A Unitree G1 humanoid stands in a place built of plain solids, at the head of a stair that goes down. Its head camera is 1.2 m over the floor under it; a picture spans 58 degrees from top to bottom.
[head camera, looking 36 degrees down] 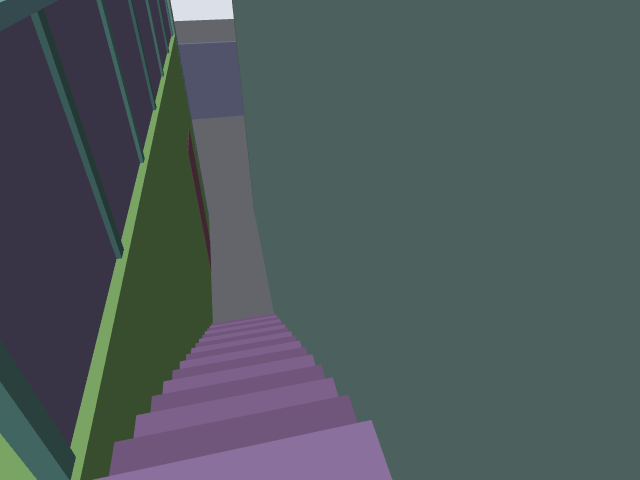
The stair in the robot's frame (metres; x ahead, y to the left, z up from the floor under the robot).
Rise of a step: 0.19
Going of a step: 0.22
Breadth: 0.81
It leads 13 degrees to the left of straight ahead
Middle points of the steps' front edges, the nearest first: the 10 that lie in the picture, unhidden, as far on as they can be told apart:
0.65 0.24 0.00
0.86 0.29 -0.19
1.08 0.34 -0.38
1.30 0.39 -0.57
1.52 0.44 -0.77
1.73 0.49 -0.96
1.95 0.54 -1.15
2.17 0.59 -1.35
2.39 0.64 -1.54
2.60 0.69 -1.73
